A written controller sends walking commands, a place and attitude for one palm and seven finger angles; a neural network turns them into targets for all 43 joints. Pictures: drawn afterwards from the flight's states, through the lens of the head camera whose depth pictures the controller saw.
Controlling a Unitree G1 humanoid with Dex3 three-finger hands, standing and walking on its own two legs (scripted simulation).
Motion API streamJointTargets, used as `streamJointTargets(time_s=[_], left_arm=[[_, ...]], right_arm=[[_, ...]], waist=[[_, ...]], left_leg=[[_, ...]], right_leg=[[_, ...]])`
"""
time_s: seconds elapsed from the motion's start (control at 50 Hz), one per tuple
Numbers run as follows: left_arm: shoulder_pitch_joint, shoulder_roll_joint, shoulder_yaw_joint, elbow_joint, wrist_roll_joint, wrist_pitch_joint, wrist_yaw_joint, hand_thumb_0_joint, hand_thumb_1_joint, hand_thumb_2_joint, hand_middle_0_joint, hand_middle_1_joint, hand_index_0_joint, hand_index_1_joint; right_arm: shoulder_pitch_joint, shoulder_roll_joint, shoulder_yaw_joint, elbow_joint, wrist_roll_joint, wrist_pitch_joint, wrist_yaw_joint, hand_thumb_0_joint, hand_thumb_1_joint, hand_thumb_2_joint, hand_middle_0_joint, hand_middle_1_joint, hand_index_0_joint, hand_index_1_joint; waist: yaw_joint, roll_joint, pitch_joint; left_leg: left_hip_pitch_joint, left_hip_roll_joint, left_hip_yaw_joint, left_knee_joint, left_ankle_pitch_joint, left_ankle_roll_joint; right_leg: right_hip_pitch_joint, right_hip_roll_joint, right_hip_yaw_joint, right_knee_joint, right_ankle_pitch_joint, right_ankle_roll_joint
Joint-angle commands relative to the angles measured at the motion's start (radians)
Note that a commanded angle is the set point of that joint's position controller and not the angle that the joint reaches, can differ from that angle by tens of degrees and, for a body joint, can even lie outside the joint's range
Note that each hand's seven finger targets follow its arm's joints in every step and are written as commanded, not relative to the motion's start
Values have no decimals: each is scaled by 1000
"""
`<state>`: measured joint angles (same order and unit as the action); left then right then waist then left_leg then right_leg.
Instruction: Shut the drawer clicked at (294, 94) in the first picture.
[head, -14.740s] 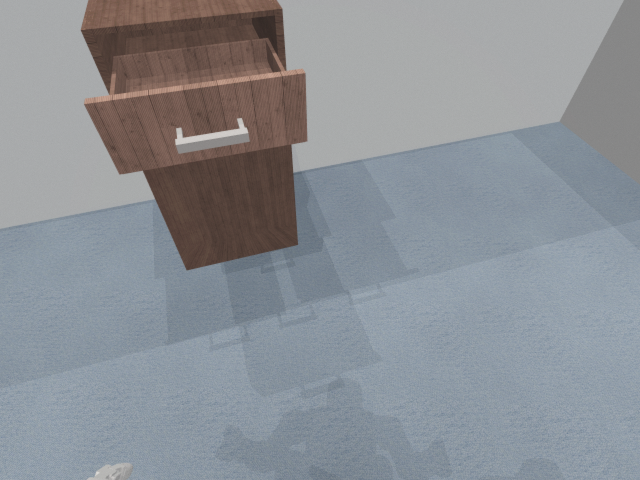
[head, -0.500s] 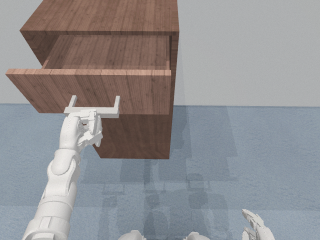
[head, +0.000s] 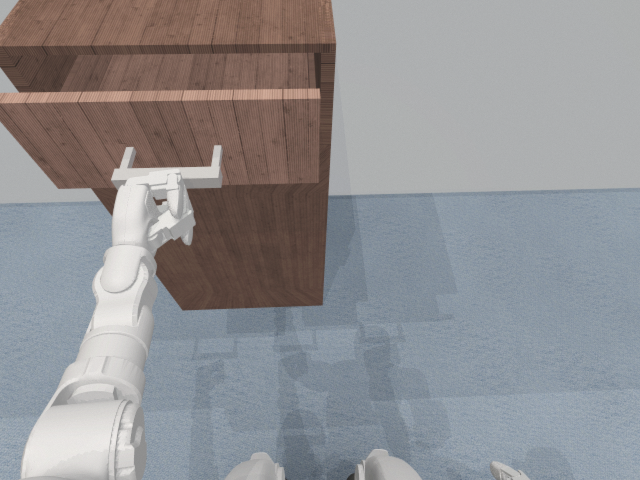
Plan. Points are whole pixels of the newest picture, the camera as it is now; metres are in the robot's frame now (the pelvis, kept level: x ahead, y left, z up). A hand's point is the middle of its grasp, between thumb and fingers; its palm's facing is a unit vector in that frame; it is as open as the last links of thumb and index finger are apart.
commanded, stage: push the drawer shut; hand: left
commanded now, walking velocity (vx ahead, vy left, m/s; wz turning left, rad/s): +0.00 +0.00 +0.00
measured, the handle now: (171, 166) +0.51 +0.20 +0.07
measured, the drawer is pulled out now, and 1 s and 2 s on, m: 0.09 0.00 0.00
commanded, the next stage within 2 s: pull the fist back off the drawer in 1.10 s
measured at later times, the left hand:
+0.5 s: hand (193, 183) +0.48 +0.16 +0.06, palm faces +0.04 -1.00 -0.04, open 3.2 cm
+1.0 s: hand (192, 159) +0.52 +0.17 +0.06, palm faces +0.04 -1.00 -0.05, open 3.0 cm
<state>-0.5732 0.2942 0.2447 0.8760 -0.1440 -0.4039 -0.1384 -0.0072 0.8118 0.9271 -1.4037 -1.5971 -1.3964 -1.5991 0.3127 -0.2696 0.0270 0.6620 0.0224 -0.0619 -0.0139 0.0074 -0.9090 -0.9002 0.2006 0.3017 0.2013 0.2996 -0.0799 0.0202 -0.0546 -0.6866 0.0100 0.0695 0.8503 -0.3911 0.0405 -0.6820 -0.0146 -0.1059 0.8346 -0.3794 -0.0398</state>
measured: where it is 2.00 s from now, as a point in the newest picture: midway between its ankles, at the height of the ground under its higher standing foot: outside the picture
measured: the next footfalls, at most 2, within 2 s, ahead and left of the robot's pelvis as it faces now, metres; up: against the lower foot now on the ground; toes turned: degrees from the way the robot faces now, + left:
none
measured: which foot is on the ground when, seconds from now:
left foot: down 0.00-1.00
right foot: down 0.00-1.00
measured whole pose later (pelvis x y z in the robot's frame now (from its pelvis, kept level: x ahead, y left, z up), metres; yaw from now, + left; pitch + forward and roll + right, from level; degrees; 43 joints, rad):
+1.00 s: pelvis +0.00 +0.00 -0.02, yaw -1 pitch +21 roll -3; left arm -0.99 0.50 0.39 1.27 -0.04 -0.42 -0.15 0.01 0.71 0.95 -1.40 -1.60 -1.40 -1.60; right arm 0.42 -0.28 0.05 0.67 -0.02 0.00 0.01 0.00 -0.91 -0.90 0.20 0.30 0.20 0.30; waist -0.19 0.04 -0.08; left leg -0.91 0.04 0.05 0.97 -0.42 0.05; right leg -0.88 0.01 -0.12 0.90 -0.38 -0.04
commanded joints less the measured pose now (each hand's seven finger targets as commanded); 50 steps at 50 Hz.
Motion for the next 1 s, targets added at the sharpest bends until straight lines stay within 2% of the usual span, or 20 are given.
streamJointTargets(time_s=[0.0,0.08,0.1,0.18,0.28,0.3,0.34,0.42,0.5,0.56,0.6,0.62,0.68,0.7,0.78,0.84,0.88,0.92,0.96,0.98], left_arm=[[-508,214,50,-163,-17,-74,1,0,900,900,-1400,-1600,-1400,-1600],[-546,239,77,-145,-12,-96,5,0,900,900,-1400,-1600,-1400,-1600],[-548,204,48,-138,-11,-97,2,0,900,900,-1400,-1600,-1400,-1600],[-596,240,77,-96,-2,-105,10,0,900,900,-1400,-1600,-1400,-1600],[-637,286,106,-49,11,-110,10,0,900,900,-1400,-1600,-1400,-1600],[-672,278,89,-31,14,-106,7,0,900,900,-1400,-1600,-1400,-1600],[-714,324,114,-27,22,-110,5,0,900,900,-1400,-1600,-1400,-1600],[-754,329,108,-12,28,-111,-6,0,900,900,-1400,-1600,-1400,-1600],[-783,377,141,36,31,-103,-7,0,900,900,-1400,-1600,-1400,-1600],[-850,346,114,22,34,-107,-5,0,900,900,-1400,-1600,-1400,-1600],[-839,386,144,46,38,-104,1,0,900,900,-1400,-1600,-1400,-1600],[-853,369,126,59,41,-99,3,0,900,900,-1400,-1600,-1400,-1600],[-885,427,158,110,55,-88,9,0,900,900,-1400,-1600,-1400,-1600],[-901,422,145,118,61,-83,9,0,900,900,-1400,-1600,-1400,-1600],[-943,473,177,122,74,-86,13,0,900,900,-1400,-1600,-1400,-1600],[-969,457,167,128,80,-87,15,0,900,900,-1400,-1600,-1400,-1600],[-979,490,191,142,80,-81,16,0,900,900,-1400,-1600,-1400,-1600],[-1026,489,179,149,80,-76,22,0,900,900,-1400,-1600,-1400,-1600],[-1092,444,134,125,86,-82,26,0,900,900,-1400,-1600,-1400,-1600],[-1086,451,140,140,88,-82,30,0,900,900,-1400,-1600,-1400,-1600]], right_arm=[[78,-146,-50,-82,1,-23,-7,0,-900,-900,200,300,200,300],[98,-151,-56,-80,-5,-14,-3,0,-900,-900,200,300,200,300],[97,-145,-54,-84,-4,-13,0,0,-900,-900,200,300,200,300],[120,-154,-60,-69,-9,0,3,0,-900,-900,200,300,200,300],[136,-154,-57,-67,-10,16,4,0,-900,-900,200,300,200,300],[137,-154,-53,-65,-10,17,3,0,-900,-900,200,300,200,300],[147,-156,-53,-61,-11,20,0,0,-900,-900,200,300,200,300],[158,-156,-50,-63,-13,22,0,0,-900,-900,200,300,200,300],[178,-166,-49,-57,-17,25,-1,0,-900,-900,200,300,200,300],[192,-165,-49,-51,-23,23,4,0,-900,-900,200,300,200,300],[202,-173,-50,-51,-26,28,5,0,-900,-900,200,300,200,300],[203,-171,-49,-49,-25,29,6,0,-900,-900,200,300,200,300],[221,-180,-45,-46,-26,37,5,0,-900,-900,200,300,200,300],[226,-180,-43,-46,-27,38,5,0,-900,-900,200,300,200,300],[248,-188,-44,-45,-34,41,5,0,-900,-900,200,300,200,300],[267,-187,-44,-40,-43,44,10,0,-900,-900,200,300,200,300],[278,-192,-43,-38,-45,50,11,0,-900,-900,200,300,200,300],[282,-194,-43,-33,-43,51,7,0,-900,-900,200,300,200,300],[288,-191,-42,-24,-44,47,8,0,-900,-900,200,300,200,300],[292,-196,-44,-19,-45,46,8,0,-900,-900,200,300,200,300]], waist=[[-44,16,-384],[-41,25,-419],[-45,50,-420],[-59,11,-421],[-66,14,-412],[-83,-4,-393],[-83,21,-396],[-94,56,-445],[-104,46,-451],[-119,92,-482],[-116,80,-488],[-130,75,-471],[-136,61,-442],[-149,54,-439],[-151,91,-492],[-161,127,-514],[-161,117,-513],[-186,84,-483],[-201,140,-481],[-203,134,-481]], left_leg=[[194,-4,-102,-101,202,-17],[201,-4,-103,-92,222,-16],[210,-5,-100,-89,231,-16],[196,0,-102,-75,239,-13],[154,-3,-94,-65,221,-7],[128,-5,-91,-63,192,-3],[111,-6,-92,-57,180,-1],[125,-6,-95,-45,185,-2],[107,-3,-102,-35,181,-1],[147,0,-110,-24,206,-3],[137,1,-112,-20,211,-2],[128,2,-110,-18,199,0],[66,1,-106,-10,165,3],[57,1,-107,-9,156,5],[85,4,-115,5,193,3],[125,9,-125,14,239,1],[110,12,-126,19,242,1],[79,11,-126,16,196,6],[117,14,-138,13,193,2],[129,18,-148,14,180,1]], right_leg=[[156,24,94,-101,228,20],[154,26,96,-89,243,19],[147,27,98,-90,251,18],[129,30,95,-84,255,22],[136,32,107,-85,256,23],[132,32,112,-90,239,27],[132,33,121,-86,229,25],[117,34,121,-79,222,25],[101,37,119,-77,210,27],[60,40,112,-67,214,25],[61,41,112,-67,211,26],[50,42,113,-73,203,28],[51,43,121,-74,178,29],[43,44,120,-74,171,30],[27,45,115,-62,187,28],[-9,49,104,-53,206,25],[-8,50,103,-53,206,28],[-15,51,108,-68,172,34],[-65,51,99,-64,150,30],[-91,53,93,-65,125,29]])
